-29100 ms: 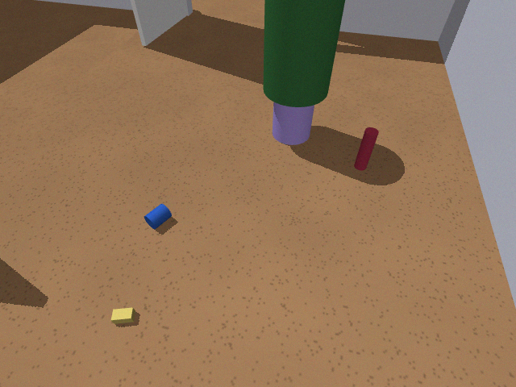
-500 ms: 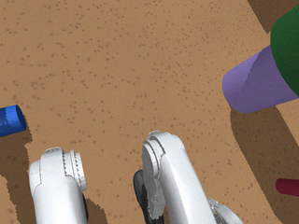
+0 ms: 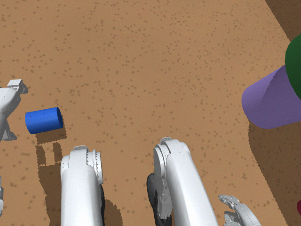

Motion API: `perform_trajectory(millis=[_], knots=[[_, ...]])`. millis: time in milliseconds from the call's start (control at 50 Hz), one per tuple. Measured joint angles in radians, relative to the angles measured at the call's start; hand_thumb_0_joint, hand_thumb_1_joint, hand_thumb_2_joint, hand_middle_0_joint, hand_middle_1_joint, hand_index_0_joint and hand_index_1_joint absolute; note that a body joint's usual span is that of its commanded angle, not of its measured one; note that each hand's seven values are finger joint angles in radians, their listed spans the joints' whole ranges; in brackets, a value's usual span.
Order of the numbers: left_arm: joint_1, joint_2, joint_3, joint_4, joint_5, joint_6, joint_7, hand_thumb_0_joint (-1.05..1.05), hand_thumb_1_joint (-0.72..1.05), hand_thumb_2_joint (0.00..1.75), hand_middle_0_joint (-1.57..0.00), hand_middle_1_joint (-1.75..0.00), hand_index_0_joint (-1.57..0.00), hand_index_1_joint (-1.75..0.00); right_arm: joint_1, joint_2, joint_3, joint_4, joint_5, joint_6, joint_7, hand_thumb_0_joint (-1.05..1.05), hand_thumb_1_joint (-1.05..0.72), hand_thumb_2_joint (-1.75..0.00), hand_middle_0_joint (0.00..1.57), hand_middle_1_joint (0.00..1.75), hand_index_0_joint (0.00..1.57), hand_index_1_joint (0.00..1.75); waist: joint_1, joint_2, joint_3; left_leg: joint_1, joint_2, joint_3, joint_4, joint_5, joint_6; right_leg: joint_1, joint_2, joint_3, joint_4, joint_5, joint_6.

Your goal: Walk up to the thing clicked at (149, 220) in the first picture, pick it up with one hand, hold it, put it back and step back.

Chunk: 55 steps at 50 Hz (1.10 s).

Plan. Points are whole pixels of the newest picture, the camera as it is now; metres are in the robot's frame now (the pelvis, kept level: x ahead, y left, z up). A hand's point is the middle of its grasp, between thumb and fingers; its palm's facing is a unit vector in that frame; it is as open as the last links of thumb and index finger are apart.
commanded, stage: withdraw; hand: left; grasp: from above
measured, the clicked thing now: (45, 120) +0.46 +0.31 -0.33
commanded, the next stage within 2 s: home in 0.04 s
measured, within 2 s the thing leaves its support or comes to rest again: neither
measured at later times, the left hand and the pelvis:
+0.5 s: hand (19, 112) +0.43 +0.30 -0.12, palm faces -0.32 -0.27 -0.91, open 11.4 cm; pelvis +0.01 +0.01 +0.01, yaw +0 degrees
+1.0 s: hand out of the picture +0.28 +0.25 +0.10, palm faces -0.04 -0.89 -0.45, open 7.4 cm; pelvis +0.03 +0.01 +0.20, yaw +5 degrees
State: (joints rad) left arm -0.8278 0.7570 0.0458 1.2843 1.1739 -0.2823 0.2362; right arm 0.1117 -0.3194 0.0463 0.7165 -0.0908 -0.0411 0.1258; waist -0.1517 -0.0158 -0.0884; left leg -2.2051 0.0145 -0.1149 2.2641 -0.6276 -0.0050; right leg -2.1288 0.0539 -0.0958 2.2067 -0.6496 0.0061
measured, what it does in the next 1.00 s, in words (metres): rises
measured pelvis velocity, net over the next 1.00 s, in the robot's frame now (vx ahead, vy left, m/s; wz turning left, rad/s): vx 0.03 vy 0.01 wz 0.09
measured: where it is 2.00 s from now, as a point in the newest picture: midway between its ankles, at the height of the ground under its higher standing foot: (129, 217)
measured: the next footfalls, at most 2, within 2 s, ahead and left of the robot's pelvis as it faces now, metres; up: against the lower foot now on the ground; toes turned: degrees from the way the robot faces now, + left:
none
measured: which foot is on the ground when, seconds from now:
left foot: down 0.00-1.00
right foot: down 0.00-1.00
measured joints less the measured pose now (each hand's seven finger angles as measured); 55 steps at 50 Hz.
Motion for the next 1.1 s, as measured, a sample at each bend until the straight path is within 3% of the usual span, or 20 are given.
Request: perform_trajectory(millis=[80,200,260,320,420,600,700,860,1000,1100], knots=[[-0.025,0.011,0.006,0.073,0.044,-0.035,0.065,0.00,-0.47,0.98,-0.12,-0.99,-0.12,-0.98,0.006,0.000,0.016,0.020,-0.023,0.003,-0.005,0.00,-0.90,-0.90,0.21,0.30,0.20,0.30,-0.019,-0.011,0.028,-0.039,-0.003,-0.008,0.044,0.004,0.002,-0.032,-0.001,-0.008,0.037,0.003,0.004],[-0.037,0.010,0.077,0.111,0.115,-0.042,0.189,0.00,-0.44,0.97,-0.14,-0.97,-0.14,-0.96,0.018,0.025,0.026,0.046,-0.060,-0.013,-0.002,0.00,-0.90,-0.89,0.21,0.30,0.20,0.30,-0.052,-0.022,0.063,-0.101,-0.011,-0.019,0.112,0.009,0.003,-0.083,-0.003,-0.018,0.099,0.003,0.009],[-0.018,-0.008,0.108,0.077,0.107,-0.005,0.229,0.00,-0.38,0.95,-0.17,-0.92,-0.17,-0.90,0.032,0.046,0.014,0.052,-0.066,-0.018,0.005,0.00,-0.89,-0.89,0.21,0.30,0.20,0.30,-0.060,-0.016,0.054,-0.124,-0.011,-0.016,0.128,0.006,0.004,-0.105,-0.003,-0.016,0.116,-0.002,0.010],[0.002,-0.037,0.115,0.032,0.061,0.051,0.233,0.00,-0.30,0.94,-0.21,-0.84,-0.20,-0.82,0.042,0.068,-0.003,0.056,-0.060,-0.022,0.012,0.00,-0.89,-0.89,0.21,0.30,0.20,0.30,-0.055,-0.002,0.031,-0.127,-0.007,-0.008,0.121,-0.002,0.007,-0.114,-0.002,-0.008,0.112,-0.008,0.010],[0.059,-0.103,0.092,-0.076,-0.084,0.140,0.159,0.00,-0.15,0.92,-0.24,-0.71,-0.22,-0.71,0.049,0.094,-0.033,0.054,-0.027,-0.022,0.023,0.00,-0.89,-0.89,0.21,0.30,0.20,0.30,-0.022,0.036,-0.017,-0.077,-0.001,0.005,0.057,-0.022,0.011,-0.071,0.001,0.005,0.052,-0.024,0.012],[0.345,-0.231,0.034,-0.479,-0.448,0.268,-0.082,0.00,0.32,0.95,-0.25,-0.53,-0.24,-0.53,0.042,0.090,-0.056,-0.015,0.070,0.011,-0.015,0.00,-0.90,-0.89,0.21,0.30,0.20,0.30,0.054,0.064,-0.091,0.159,0.006,0.027,-0.176,-0.038,0.011,0.154,0.000,0.026,-0.173,-0.033,0.006],[0.502,-0.277,0.014,-0.654,-0.610,0.300,-0.156,0.00,0.61,0.94,-0.24,-0.43,-0.23,-0.42,0.012,0.062,-0.066,-0.060,0.097,0.009,-0.054,0.00,-0.90,-0.90,0.21,0.30,0.20,0.30,0.082,0.048,-0.106,0.303,0.004,0.034,-0.301,-0.025,0.009,0.295,-0.005,0.034,-0.294,-0.022,0.002],[0.712,-0.348,0.015,-0.875,-0.814,0.377,-0.187,0.01,0.82,0.91,-0.22,-0.33,-0.22,-0.33,-0.046,0.039,-0.074,-0.130,0.119,-0.015,-0.108,0.00,-0.91,-0.90,0.20,0.30,0.20,0.30,0.101,0.039,-0.109,0.504,-0.004,0.040,-0.469,0.004,0.007,0.497,-0.015,0.041,-0.458,0.003,0.000],[0.880,-0.405,0.004,-1.036,-1.007,0.491,-0.184,0.01,0.88,0.91,-0.22,-0.31,-0.22,-0.31,-0.045,0.076,-0.042,-0.171,0.132,-0.040,-0.156,0.00,-0.91,-0.90,0.20,0.30,0.20,0.30,0.101,0.042,-0.101,0.712,-0.008,0.042,-0.638,0.031,0.004,0.704,-0.020,0.043,-0.627,0.030,-0.003],[0.981,-0.446,-0.002,-1.115,-1.105,0.561,-0.168,0.01,0.89,0.90,-0.21,-0.31,-0.21,-0.30,0.002,0.108,-0.010,-0.177,0.136,-0.061,-0.190,0.00,-0.91,-0.90,0.21,0.30,0.20,0.30,0.097,0.048,-0.094,0.885,-0.007,0.039,-0.781,0.055,0.002,0.879,-0.021,0.042,-0.775,0.057,-0.006]])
